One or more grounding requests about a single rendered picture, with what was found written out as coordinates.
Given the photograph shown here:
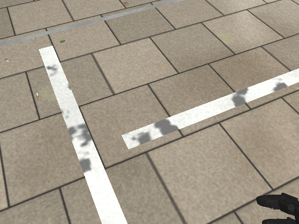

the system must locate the robot right hand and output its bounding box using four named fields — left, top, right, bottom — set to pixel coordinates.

left=256, top=192, right=299, bottom=224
